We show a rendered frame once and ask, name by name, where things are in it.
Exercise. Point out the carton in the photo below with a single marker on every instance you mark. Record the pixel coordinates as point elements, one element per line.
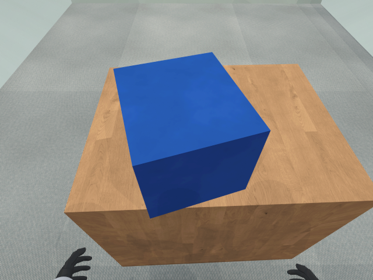
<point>192,134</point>

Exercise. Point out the robot left hand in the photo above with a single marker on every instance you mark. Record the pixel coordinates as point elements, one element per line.
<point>69,268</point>

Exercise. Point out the pedestal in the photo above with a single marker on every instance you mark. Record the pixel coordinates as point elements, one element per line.
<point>307,184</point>

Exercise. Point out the robot right hand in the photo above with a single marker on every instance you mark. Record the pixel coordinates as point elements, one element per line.
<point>302,271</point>

